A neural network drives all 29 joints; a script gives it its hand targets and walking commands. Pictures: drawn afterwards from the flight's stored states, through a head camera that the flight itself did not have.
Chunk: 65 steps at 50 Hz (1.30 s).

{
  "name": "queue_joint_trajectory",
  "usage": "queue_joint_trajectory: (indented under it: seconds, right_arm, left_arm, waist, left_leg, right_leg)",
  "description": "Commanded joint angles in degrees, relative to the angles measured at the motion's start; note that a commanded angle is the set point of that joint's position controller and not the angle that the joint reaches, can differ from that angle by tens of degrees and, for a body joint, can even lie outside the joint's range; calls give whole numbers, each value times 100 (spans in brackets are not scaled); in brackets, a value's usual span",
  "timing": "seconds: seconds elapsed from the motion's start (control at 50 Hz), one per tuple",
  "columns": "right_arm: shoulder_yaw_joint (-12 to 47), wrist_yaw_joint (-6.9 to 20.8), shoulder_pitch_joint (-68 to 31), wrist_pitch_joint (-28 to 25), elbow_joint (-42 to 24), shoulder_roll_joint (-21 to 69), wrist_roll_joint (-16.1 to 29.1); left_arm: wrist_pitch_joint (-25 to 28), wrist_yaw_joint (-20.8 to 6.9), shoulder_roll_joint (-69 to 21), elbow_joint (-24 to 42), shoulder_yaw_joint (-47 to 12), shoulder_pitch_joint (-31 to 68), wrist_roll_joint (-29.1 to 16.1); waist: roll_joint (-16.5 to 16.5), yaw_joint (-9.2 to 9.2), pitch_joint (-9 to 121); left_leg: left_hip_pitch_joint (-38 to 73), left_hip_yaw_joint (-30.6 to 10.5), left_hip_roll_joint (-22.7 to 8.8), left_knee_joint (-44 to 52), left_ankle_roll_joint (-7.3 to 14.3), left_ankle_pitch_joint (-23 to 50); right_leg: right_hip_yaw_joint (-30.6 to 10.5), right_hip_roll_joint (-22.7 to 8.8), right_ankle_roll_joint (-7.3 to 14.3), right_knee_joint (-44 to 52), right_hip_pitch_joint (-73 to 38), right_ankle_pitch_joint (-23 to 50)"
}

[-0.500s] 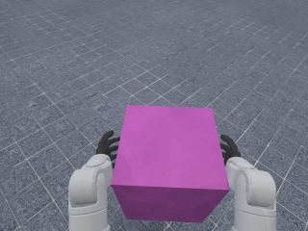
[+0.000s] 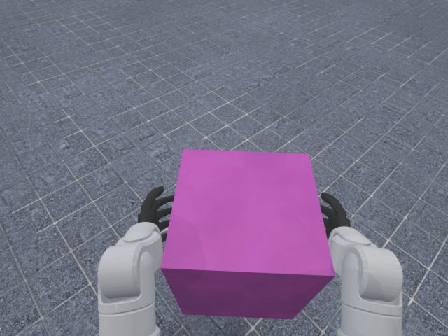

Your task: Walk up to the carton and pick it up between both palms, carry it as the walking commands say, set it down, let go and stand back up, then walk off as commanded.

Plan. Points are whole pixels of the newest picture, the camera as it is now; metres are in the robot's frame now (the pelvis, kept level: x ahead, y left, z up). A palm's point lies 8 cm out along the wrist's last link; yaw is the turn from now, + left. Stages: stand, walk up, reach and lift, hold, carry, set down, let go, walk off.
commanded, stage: carry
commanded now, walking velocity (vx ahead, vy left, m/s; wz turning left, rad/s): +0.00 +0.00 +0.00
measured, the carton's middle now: (241, 239) +0.29 +0.01 +0.03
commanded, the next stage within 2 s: none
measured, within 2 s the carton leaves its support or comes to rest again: neither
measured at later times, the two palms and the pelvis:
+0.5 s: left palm (155, 238) +0.26 +0.15 +0.07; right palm (339, 246) +0.27 -0.15 +0.07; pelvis -0.01 -0.01 +0.00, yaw +0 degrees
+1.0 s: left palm (160, 240) +0.27 +0.15 +0.05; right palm (337, 249) +0.27 -0.15 +0.05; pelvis -0.01 -0.01 +0.00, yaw +0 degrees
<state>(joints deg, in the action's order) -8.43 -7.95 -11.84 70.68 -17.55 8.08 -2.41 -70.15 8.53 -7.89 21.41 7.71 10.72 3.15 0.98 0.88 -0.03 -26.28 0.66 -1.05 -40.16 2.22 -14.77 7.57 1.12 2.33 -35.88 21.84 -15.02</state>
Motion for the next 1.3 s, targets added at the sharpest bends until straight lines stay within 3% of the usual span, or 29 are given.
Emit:
queue_joint_trajectory:
  seconds: [0.0, 0.08, 0.1, 0.12, 0.14, 0.16, 0.2, 0.26, 0.32, 0.34, 0.44, 0.48, 0.56, 0.58, 0.66, 0.68, 0.7, 0.8, 0.82, 0.84, 0.86, 0.98, 1.0, 1.02, 1.14, 1.2, 1.24, 1.26, 1.28]
  right_arm:
    - [4004, 822, -2918, -446, -1885, 5261, 1973]
    - [3340, 887, -2868, -837, -501, 4677, 1430]
    - [4123, 824, -2818, -757, -1820, 5306, 1927]
    - [2783, 869, -2471, -903, 191, 4035, 940]
    - [4067, 845, -2999, -840, -1761, 5154, 1873]
    - [3162, 901, -2682, -932, 17, 4302, 1224]
    - [4040, 796, -2739, -750, -1524, 5009, 1790]
    - [2882, 906, -2675, -1004, 659, 4064, 984]
    - [3250, 878, -2951, -1284, -8, 4367, 1158]
    - [2401, 932, -2653, -1458, 1574, 3689, 536]
    - [3571, 900, -2929, -1774, -244, 4605, 1160]
    - [3017, 936, -3038, -1971, 601, 3951, 732]
    - [3669, 980, -3029, -1987, -296, 4530, 1220]
    - [3029, 1001, -2979, -2084, 838, 3936, 761]
    - [3403, 1037, -2860, -2217, 240, 4198, 994]
    - [2639, 1062, -2857, -2354, 1575, 3450, 381]
    - [3291, 1064, -2944, -2409, 321, 4067, 883]
    - [3352, 1082, -3048, -2471, 129, 3929, 929]
    - [2986, 1118, -2682, -2478, 1153, 3753, 587]
    - [3351, 1060, -2818, -2511, -73, 4015, 1018]
    - [3008, 1127, -2764, -2542, 968, 3815, 654]
    - [2921, 1122, -2674, -2615, 968, 3572, 578]
    - [3646, 1066, -3008, -2563, -606, 4088, 1218]
    - [3172, 1112, -2711, -2521, 797, 3786, 680]
    - [3323, 1149, -2567, -2531, 391, 3975, 880]
    - [2841, 1221, -2405, -2577, 1408, 3665, 437]
    - [3437, 1167, -3045, -2618, 155, 4036, 943]
    - [2858, 1190, -2627, -2598, 1386, 3639, 446]
    - [3735, 1039, -3068, -2504, -625, 4212, 1439]
  left_arm:
    - [338, -919, -5428, 1399, -4047, 3130, -2182]
    - [747, -1018, -4667, 213, -3346, 3225, -1685]
    - [669, -979, -5350, 1506, -4146, 3256, -2227]
    - [815, -1025, -4088, -504, -2727, 2730, -1170]
    - [712, -973, -5259, 1272, -4116, 3161, -2079]
    - [830, -1008, -4402, -395, -3218, 2972, -1420]
    - [658, -963, -5087, 1033, -4006, 2912, -1994]
    - [906, -1043, -4035, -977, -2876, 2940, -1174]
    - [1183, -1064, -4379, -370, -3232, 3172, -1392]
    - [1398, -1115, -3548, -1605, -2506, 3247, -864]
    - [1665, -1197, -4486, -136, -3565, 3244, -1553]
    - [1845, -1269, -3962, -1349, -2954, 3038, -1085]
    - [1927, -1218, -4264, 30, -3516, 3214, -1439]
    - [1997, -1254, -3745, -1325, -2828, 3035, -970]
    - [2115, -1253, -4074, -614, -3312, 3024, -1219]
    - [2214, -1335, -3442, -2253, -2527, 2779, -649]
    - [2296, -1308, -3986, -725, -3217, 3098, -1191]
    - [2338, -1287, -3949, -871, -3232, 2834, -1122]
    - [2348, -1317, -3679, -1674, -2896, 2733, -807]
    - [2395, -1250, -4018, -237, -3446, 3043, -1373]
    - [2411, -1307, -3743, -1288, -3032, 2939, -924]
    - [2451, -1352, -3582, -1493, -2950, 2781, -899]
    - [2388, -1294, -4206, -246, -3484, 2707, -1432]
    - [2379, -1369, -3818, -1534, -2957, 2632, -957]
    - [2452, -1336, -3918, -664, -3302, 2847, -1206]
    - [2458, -1413, -3708, -1824, -2929, 2645, -777]
    - [2477, -1378, -4094, -764, -3337, 2986, -1206]
    - [2472, -1415, -3613, -1763, -2908, 2840, -803]
    - [2333, -1239, -4258, 229, -3618, 2909, -1645]
  waist:
    - [-224, -99, 3402]
    - [-264, -73, 3329]
    - [-303, -98, 3211]
    - [-230, -93, 3100]
    - [-324, -79, 2950]
    - [-494, -81, 2836]
    - [-222, -96, 2772]
    - [-280, -84, 2924]
    - [-515, -82, 2792]
    - [-287, -79, 2799]
    - [-2, -122, 2612]
    - [59, -130, 2801]
    - [18, -108, 2745]
    - [-70, -115, 2689]
    - [-274, -93, 2923]
    - [-208, -85, 2920]
    - [-95, -90, 2979]
    - [27, -85, 2845]
    - [-135, -88, 2842]
    - [-391, -84, 2857]
    - [-518, -77, 2963]
    - [-426, -73, 3190]
    - [-235, -80, 3106]
    - [85, -113, 3031]
    - [-202, -91, 3026]
    - [-356, -71, 3130]
    - [-40, -81, 2801]
    - [-261, -85, 2811]
    - [-123, -68, 2871]
  left_leg:
    - [795, -765, -323, 748, 211, 1543]
    - [843, -923, -488, 897, 309, 1796]
    - [820, -883, -433, 939, 276, 1505]
    - [832, -879, -415, 1011, 296, 1593]
    - [746, -887, -402, 1166, 275, 1064]
    - [607, -1000, -427, 1343, 288, 754]
    - [489, -942, -348, 1258, 286, 415]
    - [669, -1027, -440, 1298, 295, 1000]
    - [765, -882, -401, 1238, 241, 1152]
    - [756, -874, -383, 1352, 247, 773]
    - [581, -578, -204, 1021, 206, -36]
    - [757, -472, -159, 983, 238, 163]
    - [709, -503, -200, 1068, 268, 74]
    - [776, -605, -236, 1159, 291, 325]
    - [885, -643, -361, 1214, 271, 808]
    - [837, -750, -334, 1175, 348, 713]
    - [892, -625, -369, 1055, 295, 800]
    - [767, -607, -268, 1186, 383, -48]
    - [873, -584, -294, 1214, 377, 269]
    - [1045, -528, -301, 1180, 304, 543]
    - [987, -651, -358, 1059, 323, 1038]
    - [932, -590, -385, 899, 342, 1326]
    - [914, -590, -346, 895, 320, 984]
    - [796, -612, -336, 875, 325, 842]
    - [981, -689, -354, 1035, 356, 909]
    - [971, -733, -390, 1075, 367, 1006]
    - [811, -684, -367, 1113, 357, 668]
    - [835, -692, -337, 1108, 359, 702]
    - [774, -594, -336, 1117, 310, 353]
  right_leg:
    - [-1087, -1175, 291, 419, -1697, 1223]
    - [-982, -950, 171, 421, -1653, 917]
    - [-971, -980, 159, 450, -1542, 872]
    - [-983, -998, 172, 517, -1499, 798]
    - [-979, -1010, 153, 603, -1458, 432]
    - [-978, -941, 122, 651, -1345, -47]
    - [-1112, -1020, 184, 879, -1391, -133]
    - [-975, -917, 141, 725, -1588, 231]
    - [-929, -995, 109, 621, -1443, 646]
    - [-935, -991, 99, 695, -1373, 153]
    - [-1229, -1314, 126, 1270, -1121, -232]
    - [-1080, -1393, 86, 1162, -1154, 117]
    - [-1084, -1353, 58, 1250, -1121, -159]
    - [-933, -1218, 56, 1054, -1097, -146]
    - [-847, -1118, 61, 731, -1368, 515]
    - [-857, -1093, 48, 734, -1327, 375]
    - [-914, -1133, 103, 770, -1452, 704]
    - [-974, -1261, 91, 1125, -1106, -193]
    - [-883, -1212, 45, 970, -1177, 54]
    - [-875, -1162, 53, 887, -1005, 104]
    - [-768, -1074, 60, 684, -1303, 582]
    - [-836, -1097, 96, 546, -1500, 1110]
    - [-924, -1129, 154, 663, -1497, 938]
    - [-993, -1185, 178, 781, -1496, 902]
    - [-852, -1091, 97, 732, -1359, 529]
    - [-759, -1051, 73, 587, -1453, 602]
    - [-874, -1044, 99, 776, -1257, 232]
    - [-887, -1069, 108, 776, -1233, 277]
    - [-889, -1128, 100, 835, -1288, 106]
